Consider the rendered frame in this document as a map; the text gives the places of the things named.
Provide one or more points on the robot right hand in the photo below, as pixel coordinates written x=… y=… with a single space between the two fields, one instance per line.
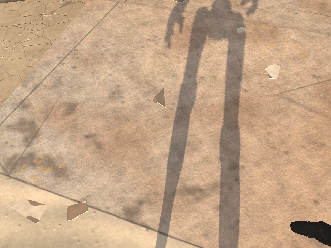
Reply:
x=321 y=231

